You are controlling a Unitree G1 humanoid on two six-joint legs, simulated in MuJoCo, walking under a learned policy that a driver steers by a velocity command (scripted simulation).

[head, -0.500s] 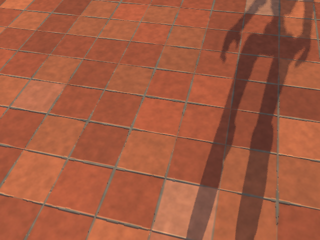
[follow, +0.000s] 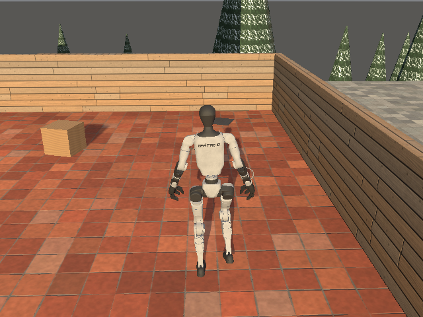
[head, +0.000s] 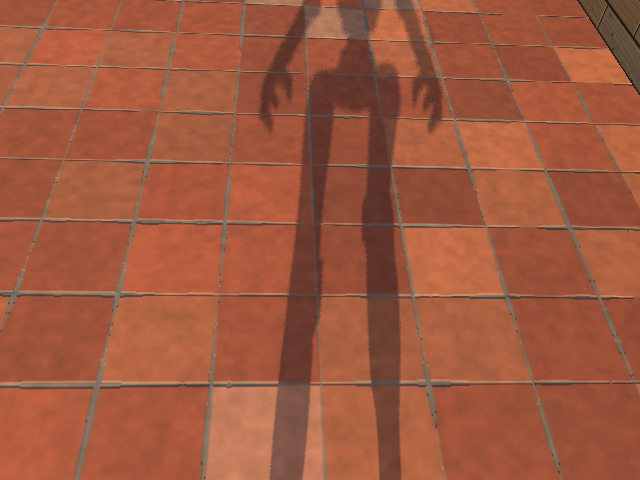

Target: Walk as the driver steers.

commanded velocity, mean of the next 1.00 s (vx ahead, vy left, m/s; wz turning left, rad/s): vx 0.09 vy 0.00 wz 0.01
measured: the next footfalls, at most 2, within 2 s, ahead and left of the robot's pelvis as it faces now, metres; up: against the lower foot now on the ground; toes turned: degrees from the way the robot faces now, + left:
right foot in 0.32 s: +0.16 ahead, -0.12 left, +0.00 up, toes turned -12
left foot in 0.82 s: +0.13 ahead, +0.07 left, +0.00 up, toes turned +2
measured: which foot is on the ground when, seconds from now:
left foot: down 0.00-0.32, up 0.34-0.80, down 0.82-1.00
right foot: up 0.00-0.30, down 0.32-0.82, up 0.84-1.00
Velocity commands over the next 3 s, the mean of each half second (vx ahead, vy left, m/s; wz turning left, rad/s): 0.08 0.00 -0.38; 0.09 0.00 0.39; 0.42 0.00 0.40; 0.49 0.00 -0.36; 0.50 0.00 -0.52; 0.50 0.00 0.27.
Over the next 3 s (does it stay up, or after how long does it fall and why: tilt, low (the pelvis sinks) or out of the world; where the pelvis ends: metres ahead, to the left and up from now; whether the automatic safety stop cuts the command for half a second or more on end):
stays up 1.17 0.01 -0.02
